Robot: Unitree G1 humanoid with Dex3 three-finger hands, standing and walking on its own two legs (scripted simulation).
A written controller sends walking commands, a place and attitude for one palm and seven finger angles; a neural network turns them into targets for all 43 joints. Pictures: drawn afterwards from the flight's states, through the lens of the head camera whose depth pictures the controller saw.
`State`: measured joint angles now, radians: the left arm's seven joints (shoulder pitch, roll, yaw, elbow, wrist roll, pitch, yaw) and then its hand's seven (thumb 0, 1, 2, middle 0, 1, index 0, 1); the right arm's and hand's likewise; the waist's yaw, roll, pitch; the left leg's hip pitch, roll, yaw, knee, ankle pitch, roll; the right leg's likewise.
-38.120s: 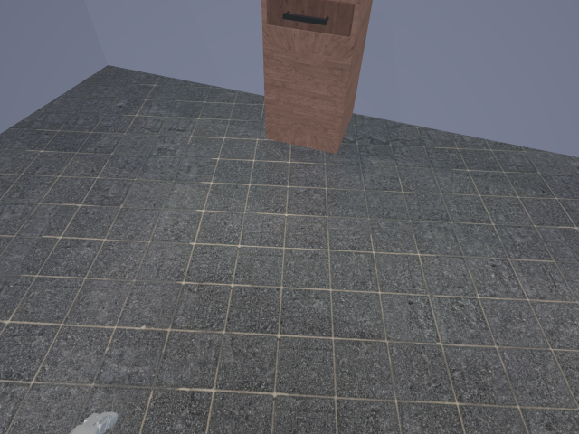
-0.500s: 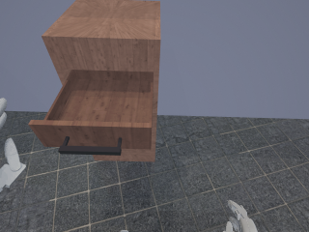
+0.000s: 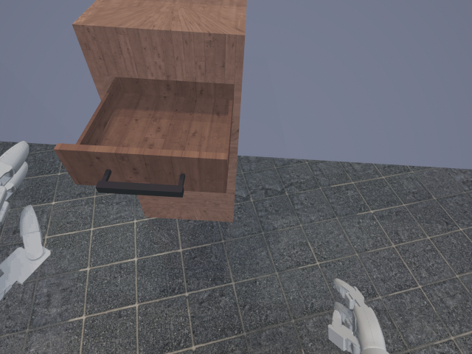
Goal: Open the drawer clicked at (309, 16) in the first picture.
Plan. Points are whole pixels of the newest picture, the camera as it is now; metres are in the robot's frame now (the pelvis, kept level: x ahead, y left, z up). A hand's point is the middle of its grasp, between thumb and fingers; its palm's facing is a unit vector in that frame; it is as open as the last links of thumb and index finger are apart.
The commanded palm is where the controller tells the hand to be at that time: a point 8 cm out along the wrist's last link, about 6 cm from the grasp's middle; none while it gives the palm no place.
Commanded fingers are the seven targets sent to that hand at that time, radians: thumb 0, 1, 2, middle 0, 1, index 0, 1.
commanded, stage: stop stepping back and stand still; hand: left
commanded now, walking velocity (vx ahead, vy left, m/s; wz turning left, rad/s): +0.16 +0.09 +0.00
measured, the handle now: (142, 182) +0.47 +0.25 -0.06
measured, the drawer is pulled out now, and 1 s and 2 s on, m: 0.30 0.30 0.30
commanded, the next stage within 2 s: let the arm hang, fingers relaxed in 1.12 s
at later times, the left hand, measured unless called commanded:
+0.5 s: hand (17, 264) +0.17 +0.25 +0.18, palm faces +0.36 -0.82 -0.45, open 7.4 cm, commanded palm +0.12 +0.29 +0.19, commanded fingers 0.00 0.90 0.90 -0.20 -0.30 -0.20 -0.30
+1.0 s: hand (21, 248) +0.20 +0.27 +0.17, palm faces +0.32 -0.85 -0.42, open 7.4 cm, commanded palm +0.13 +0.31 +0.19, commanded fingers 0.00 0.90 0.90 -0.20 -0.30 -0.20 -0.30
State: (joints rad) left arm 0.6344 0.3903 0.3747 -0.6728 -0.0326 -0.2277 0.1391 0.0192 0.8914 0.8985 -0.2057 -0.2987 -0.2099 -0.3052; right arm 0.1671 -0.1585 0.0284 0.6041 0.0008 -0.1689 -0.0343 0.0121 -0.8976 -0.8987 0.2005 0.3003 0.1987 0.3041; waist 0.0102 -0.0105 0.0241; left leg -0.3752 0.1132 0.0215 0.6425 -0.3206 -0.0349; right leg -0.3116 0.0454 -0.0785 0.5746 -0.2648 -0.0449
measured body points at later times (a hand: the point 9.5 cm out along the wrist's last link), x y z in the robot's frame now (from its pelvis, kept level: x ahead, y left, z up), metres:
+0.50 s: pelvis -0.01 +0.01 +0.01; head -0.01 +0.03 +0.46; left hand +0.15 +0.29 +0.20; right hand +0.14 -0.23 -0.06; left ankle -0.04 +0.11 -0.73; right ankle +0.02 -0.08 -0.73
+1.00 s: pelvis +0.00 +0.03 +0.01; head +0.02 +0.05 +0.46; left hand +0.17 +0.31 +0.19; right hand +0.17 -0.20 -0.06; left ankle -0.04 +0.11 -0.73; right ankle +0.02 -0.08 -0.73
